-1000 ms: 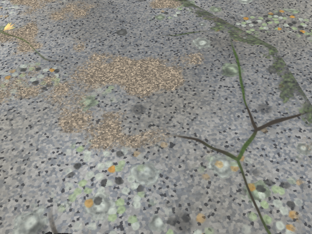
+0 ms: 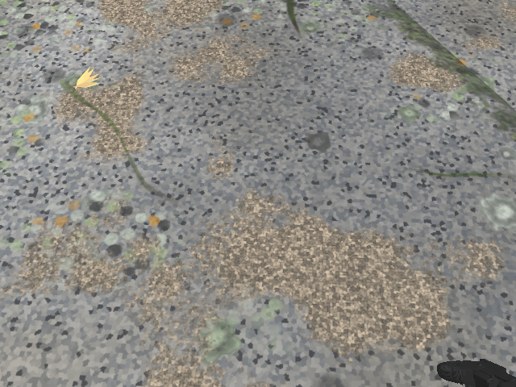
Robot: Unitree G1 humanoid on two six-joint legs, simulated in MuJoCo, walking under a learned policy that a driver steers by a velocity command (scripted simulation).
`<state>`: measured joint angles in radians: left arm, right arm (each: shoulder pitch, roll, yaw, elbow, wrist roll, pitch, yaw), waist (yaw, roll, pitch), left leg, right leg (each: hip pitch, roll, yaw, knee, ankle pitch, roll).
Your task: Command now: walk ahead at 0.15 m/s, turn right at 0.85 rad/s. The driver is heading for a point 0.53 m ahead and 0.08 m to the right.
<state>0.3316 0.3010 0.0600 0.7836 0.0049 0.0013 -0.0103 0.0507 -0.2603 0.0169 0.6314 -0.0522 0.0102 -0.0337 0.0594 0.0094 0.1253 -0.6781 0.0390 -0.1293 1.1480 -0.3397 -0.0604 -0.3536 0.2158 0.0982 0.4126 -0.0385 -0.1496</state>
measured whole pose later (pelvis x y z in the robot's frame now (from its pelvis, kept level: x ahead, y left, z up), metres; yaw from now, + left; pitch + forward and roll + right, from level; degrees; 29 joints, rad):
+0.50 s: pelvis +0.12 +0.09 +0.01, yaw -28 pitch +0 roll +0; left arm 0.25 0.40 0.10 0.71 0.03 0.06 -0.01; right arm 0.10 -0.32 0.00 0.66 -0.01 0.02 -0.05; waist 0.04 -0.06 0.07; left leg -0.26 -0.05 -0.06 0.43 -0.17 0.03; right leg -0.44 0.19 0.21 1.01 -0.45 0.03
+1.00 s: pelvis +0.12 +0.09 +0.01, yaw -32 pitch -1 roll +0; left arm 0.13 0.23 -0.01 0.78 0.03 0.05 0.03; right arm 0.34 -0.28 -0.03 0.81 -0.01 0.05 0.01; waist -0.06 0.04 0.04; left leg -0.37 -0.02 0.00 0.86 -0.45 0.02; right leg -0.13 0.03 -0.02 0.41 -0.26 -0.04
